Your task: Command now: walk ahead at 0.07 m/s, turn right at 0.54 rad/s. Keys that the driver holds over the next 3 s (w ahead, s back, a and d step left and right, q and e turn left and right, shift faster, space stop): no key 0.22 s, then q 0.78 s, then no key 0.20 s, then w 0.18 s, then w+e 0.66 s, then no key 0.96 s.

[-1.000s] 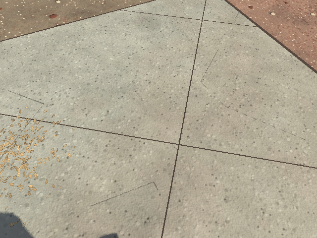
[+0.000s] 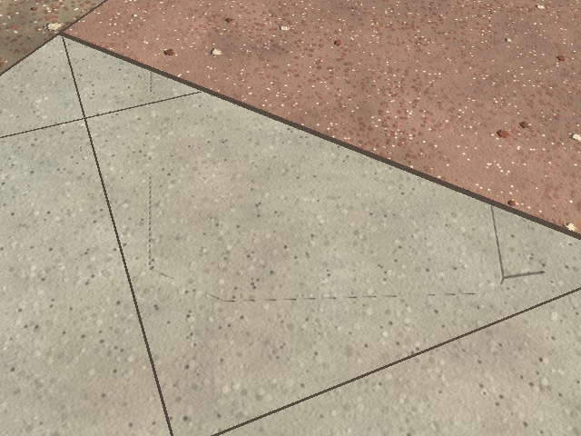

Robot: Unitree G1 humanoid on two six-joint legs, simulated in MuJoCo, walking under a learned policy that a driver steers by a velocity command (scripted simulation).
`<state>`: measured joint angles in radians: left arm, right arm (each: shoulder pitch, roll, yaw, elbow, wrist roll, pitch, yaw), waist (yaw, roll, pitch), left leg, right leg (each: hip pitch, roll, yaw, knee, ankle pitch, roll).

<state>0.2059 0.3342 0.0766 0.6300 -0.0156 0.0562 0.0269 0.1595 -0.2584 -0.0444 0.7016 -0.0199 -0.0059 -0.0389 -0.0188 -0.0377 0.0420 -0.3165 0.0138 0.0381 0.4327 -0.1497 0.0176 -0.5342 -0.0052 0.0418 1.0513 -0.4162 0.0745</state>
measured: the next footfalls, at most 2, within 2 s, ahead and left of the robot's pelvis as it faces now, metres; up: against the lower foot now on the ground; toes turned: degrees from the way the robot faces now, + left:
right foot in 0.18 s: +0.07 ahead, -0.14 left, +0.00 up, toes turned -4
left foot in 0.62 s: +0.03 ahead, +0.08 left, +0.00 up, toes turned +7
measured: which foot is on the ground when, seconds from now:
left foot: down 0.00-0.18, up 0.20-0.60, down 0.62-1.00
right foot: up 0.00-0.16, down 0.18-0.64, up 0.66-1.00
